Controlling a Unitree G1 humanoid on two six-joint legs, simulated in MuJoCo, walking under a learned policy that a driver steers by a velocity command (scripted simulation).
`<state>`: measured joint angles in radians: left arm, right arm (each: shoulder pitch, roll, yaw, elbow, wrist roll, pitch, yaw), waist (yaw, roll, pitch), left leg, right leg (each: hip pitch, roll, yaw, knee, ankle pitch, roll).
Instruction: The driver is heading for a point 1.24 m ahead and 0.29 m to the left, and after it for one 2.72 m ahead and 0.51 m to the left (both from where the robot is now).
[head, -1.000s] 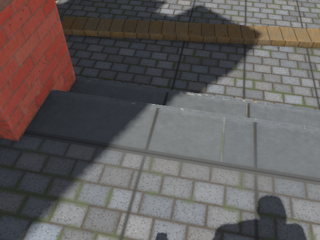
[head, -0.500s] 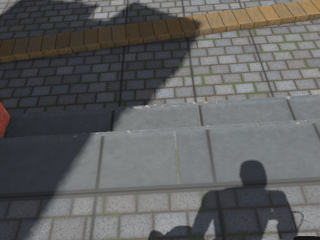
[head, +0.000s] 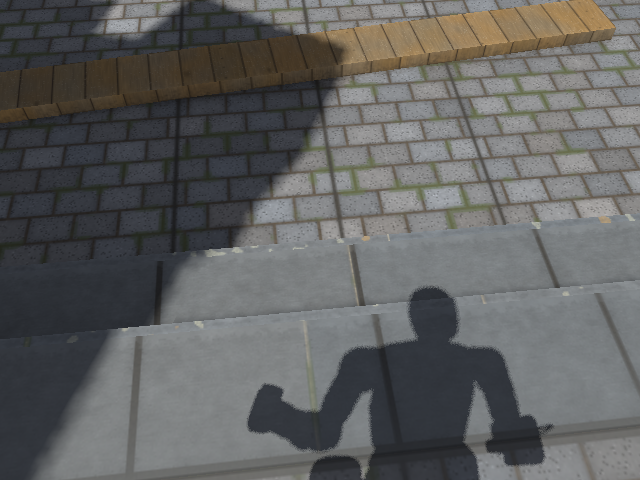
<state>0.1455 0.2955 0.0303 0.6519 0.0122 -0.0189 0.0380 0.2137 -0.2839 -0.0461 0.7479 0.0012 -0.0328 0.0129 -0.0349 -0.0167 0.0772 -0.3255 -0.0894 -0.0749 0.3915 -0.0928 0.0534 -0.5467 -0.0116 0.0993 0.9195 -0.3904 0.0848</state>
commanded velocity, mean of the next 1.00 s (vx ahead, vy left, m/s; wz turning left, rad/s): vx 0.03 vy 0.00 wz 0.48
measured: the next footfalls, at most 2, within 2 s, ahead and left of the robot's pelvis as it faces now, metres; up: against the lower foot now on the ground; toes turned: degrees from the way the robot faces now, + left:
right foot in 0.18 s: +0.12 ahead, -0.15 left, +0.00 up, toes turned +8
left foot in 0.68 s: +0.07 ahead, +0.10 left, +0.00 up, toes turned +27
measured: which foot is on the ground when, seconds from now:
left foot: down 0.00-0.18, up 0.20-0.66, down 0.68-1.00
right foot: up 0.00-0.16, down 0.18-0.70, up 0.72-1.00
